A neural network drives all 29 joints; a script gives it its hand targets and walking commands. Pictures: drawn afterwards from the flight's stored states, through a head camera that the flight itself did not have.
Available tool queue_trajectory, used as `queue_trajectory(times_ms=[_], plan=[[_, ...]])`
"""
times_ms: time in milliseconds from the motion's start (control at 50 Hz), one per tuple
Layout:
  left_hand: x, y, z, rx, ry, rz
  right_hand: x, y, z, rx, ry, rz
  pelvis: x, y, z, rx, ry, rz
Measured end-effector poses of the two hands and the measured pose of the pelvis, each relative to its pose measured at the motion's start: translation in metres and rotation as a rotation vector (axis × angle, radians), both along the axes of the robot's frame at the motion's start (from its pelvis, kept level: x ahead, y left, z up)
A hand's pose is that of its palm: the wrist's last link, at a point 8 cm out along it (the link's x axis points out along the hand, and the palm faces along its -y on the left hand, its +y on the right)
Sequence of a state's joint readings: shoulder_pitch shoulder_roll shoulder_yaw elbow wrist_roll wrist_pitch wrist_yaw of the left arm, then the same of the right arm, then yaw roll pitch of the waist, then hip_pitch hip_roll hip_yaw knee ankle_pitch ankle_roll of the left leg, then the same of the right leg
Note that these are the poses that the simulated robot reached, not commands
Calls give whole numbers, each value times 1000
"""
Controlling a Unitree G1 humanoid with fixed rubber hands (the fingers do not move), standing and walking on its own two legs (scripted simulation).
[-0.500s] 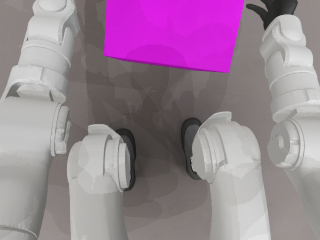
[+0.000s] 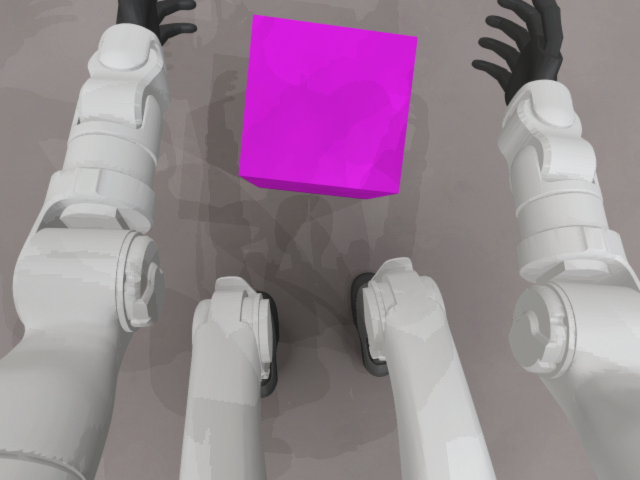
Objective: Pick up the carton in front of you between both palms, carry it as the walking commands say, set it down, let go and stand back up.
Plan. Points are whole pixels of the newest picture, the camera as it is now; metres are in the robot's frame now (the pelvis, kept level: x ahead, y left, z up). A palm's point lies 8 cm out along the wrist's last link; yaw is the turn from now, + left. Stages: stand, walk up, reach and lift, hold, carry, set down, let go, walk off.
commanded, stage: set down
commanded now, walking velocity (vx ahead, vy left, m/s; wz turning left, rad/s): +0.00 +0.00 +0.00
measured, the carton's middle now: (322, 127) +0.52 -0.04 -0.35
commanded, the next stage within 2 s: let go in 0.50 s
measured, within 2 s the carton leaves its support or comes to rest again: neither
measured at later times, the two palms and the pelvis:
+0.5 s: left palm out of the picture +0.57 +0.16 +0.04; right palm out of the picture +0.49 -0.24 +0.05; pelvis +0.03 +0.00 +0.14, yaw +0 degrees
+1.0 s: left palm out of the picture +0.43 +0.19 +0.15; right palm out of the picture +0.39 -0.25 +0.16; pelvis +0.09 -0.01 +0.26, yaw +2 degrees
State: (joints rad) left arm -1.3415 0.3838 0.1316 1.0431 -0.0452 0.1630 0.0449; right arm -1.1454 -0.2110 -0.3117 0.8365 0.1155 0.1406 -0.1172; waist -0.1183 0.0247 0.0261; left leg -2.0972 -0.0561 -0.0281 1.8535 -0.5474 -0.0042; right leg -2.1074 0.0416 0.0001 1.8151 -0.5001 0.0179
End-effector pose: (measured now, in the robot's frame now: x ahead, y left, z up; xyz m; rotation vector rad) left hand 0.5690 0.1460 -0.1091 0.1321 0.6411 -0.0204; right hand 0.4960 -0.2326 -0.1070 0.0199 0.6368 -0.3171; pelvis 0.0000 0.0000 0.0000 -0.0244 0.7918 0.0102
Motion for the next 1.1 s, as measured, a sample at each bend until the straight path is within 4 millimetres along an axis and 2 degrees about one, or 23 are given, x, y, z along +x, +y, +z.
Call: queue_trajectory(times_ms=[140,440,600,680,760,860,980,1100], plan=[[0,3,36,3,-6,-10,0,-3,40,-3,-5,2,6,2,35,-3,26,4],[-1,9,135,-2,1,-19,-2,-6,137,5,-12,14,24,4,122,3,30,3],[-8,13,173,14,11,-7,-5,-3,174,-9,2,52,33,3,162,9,11,5],[-28,19,186,50,27,24,-17,0,186,-33,37,118,41,1,181,16,-11,7],[-63,27,199,81,57,67,-40,-1,201,-60,93,197,53,-2,204,24,-59,11],[-106,35,222,89,84,99,-71,-9,229,-77,142,257,68,-7,229,29,-149,14],[-137,42,253,83,88,91,-102,-17,263,-79,160,277,86,-12,252,31,-255,10],[-167,49,279,79,96,78,-137,-16,291,-72,164,267,103,-12,270,31,-359,3]])
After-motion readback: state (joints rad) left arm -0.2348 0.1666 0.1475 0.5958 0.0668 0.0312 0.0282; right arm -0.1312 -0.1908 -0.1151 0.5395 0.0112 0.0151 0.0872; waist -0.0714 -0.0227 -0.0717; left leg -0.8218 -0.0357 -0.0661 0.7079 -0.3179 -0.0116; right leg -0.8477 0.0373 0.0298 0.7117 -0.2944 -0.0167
